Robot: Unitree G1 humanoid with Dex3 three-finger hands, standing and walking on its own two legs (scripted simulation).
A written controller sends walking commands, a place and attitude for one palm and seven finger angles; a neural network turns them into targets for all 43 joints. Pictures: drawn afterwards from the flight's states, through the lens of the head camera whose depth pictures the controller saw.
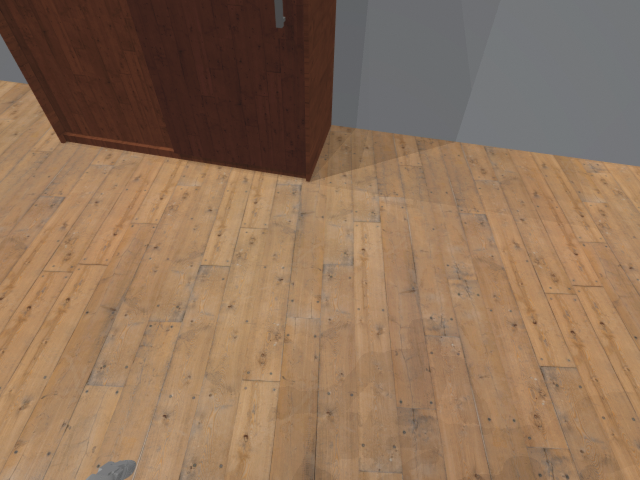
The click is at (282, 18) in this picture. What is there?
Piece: wardrobe's sliding door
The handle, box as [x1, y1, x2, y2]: [274, 0, 284, 27]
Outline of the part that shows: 274,0 276,27 282,27 284,21 284,17 282,16 282,0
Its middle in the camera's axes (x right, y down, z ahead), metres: -0.14 -0.86 +1.31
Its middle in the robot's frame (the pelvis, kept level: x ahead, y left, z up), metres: +1.56 +0.22 +0.09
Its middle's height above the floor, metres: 0.86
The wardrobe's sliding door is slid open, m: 0.00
